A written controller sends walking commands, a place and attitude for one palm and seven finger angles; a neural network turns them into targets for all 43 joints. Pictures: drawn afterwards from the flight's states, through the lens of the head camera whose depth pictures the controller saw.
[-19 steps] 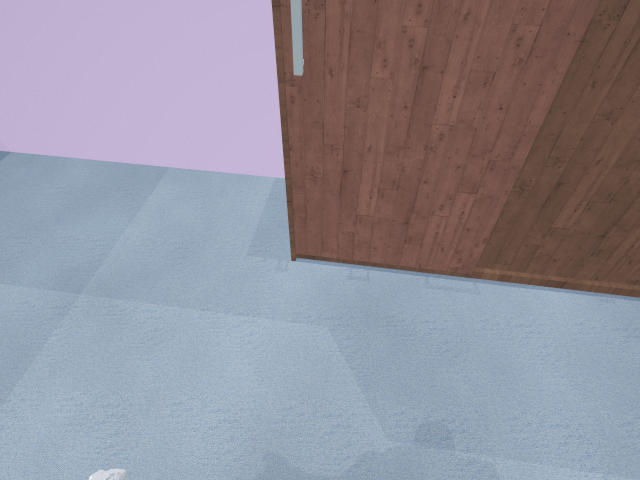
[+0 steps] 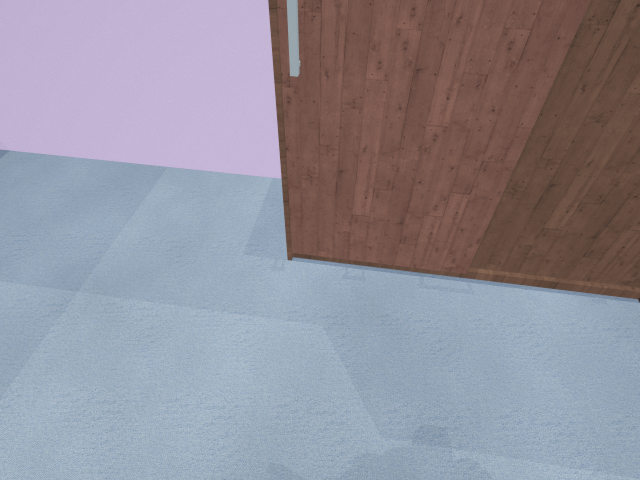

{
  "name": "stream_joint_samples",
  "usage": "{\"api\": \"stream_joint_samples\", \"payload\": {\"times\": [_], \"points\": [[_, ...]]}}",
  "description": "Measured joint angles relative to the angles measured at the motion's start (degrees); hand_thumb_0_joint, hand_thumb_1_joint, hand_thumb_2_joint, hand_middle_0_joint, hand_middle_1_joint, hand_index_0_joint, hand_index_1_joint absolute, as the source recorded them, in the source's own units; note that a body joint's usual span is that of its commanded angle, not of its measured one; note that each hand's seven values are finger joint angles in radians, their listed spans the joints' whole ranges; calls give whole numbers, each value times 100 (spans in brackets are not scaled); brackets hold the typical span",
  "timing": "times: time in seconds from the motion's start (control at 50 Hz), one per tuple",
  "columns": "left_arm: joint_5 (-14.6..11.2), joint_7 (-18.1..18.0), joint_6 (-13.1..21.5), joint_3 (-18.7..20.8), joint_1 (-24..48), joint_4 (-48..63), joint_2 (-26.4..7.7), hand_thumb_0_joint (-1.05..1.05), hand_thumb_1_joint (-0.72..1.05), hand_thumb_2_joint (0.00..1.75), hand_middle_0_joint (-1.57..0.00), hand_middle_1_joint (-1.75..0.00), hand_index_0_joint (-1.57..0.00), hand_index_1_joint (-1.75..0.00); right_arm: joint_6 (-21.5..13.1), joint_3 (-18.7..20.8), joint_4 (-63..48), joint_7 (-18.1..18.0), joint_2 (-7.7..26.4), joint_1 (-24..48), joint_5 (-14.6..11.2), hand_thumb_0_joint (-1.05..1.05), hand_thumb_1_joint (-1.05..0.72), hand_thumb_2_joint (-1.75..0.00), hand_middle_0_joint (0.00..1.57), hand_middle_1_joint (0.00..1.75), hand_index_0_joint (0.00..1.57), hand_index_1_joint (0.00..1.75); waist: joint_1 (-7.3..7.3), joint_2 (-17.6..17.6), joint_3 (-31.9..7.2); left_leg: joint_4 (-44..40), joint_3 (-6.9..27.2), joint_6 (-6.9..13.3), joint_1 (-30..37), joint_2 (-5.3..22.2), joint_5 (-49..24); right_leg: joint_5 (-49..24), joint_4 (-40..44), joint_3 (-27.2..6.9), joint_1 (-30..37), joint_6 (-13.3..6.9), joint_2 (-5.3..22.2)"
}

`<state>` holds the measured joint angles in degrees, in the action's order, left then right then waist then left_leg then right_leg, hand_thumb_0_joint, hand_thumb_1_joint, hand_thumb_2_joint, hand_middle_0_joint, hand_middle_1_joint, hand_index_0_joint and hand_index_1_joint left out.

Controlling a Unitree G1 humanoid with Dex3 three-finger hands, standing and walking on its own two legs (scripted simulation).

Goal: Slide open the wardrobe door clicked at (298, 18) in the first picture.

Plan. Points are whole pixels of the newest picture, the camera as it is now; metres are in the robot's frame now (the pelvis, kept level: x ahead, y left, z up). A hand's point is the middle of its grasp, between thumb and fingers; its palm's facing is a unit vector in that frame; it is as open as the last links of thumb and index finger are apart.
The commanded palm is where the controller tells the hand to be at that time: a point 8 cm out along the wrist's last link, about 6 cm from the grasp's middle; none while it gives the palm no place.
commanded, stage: stand and wait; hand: left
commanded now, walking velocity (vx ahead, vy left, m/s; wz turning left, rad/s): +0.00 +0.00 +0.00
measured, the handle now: out of the picture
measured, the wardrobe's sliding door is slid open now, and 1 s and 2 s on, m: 0.00 0.00 0.00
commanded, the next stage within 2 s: look at it before walking up in 0.44 s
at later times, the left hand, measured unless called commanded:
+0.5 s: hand out of the picture +0.07 +0.24 -0.15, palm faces -0.04 -0.94 -0.34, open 7.3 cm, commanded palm none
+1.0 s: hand out of the picture +0.09 +0.24 -0.15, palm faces -0.04 -0.94 -0.34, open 7.3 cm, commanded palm none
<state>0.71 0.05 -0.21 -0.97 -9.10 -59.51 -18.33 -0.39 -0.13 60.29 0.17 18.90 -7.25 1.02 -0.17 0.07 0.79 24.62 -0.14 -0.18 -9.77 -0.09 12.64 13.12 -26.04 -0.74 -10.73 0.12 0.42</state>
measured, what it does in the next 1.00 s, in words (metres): stands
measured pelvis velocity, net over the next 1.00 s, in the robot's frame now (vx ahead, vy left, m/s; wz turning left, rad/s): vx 0.01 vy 0.00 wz -0.01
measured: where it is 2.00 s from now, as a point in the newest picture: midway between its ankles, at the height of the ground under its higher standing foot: outside the picture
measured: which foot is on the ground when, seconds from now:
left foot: down 0.00-1.00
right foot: down 0.00-1.00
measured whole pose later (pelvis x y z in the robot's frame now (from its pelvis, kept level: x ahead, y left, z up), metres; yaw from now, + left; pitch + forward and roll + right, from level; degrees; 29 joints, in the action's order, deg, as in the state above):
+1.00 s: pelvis +0.01 +0.00 +0.00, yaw +0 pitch -2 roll +0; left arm 0.6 -0.1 0.2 -0.6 -8.0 -62.0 -19.4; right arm -0.7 -0.2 63.5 0.0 19.5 -6.7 0.7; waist -0.3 0.0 1.6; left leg 21.0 -0.3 -0.5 -7.7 0.4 11.5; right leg 11.7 -22.3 -0.9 -8.7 -0.1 -0.1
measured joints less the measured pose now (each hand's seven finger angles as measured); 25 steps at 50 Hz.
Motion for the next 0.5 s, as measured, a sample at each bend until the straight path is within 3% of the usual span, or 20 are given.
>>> {"api": "stream_joint_samples", "payload": {"times": [0.5], "points": [[-10, -6, 29, 43, 70, -231, -111, 0, 91, 90, -20, -30, -20, -30, -12, 3, 325, -1, 63, -113, -20, 1, -90, -89, 20, 30, 20, 30, -38, -22, 40, -218, -1, -38, 54, 53, -144, -168, 249, -1, 61, -31, -52]]}}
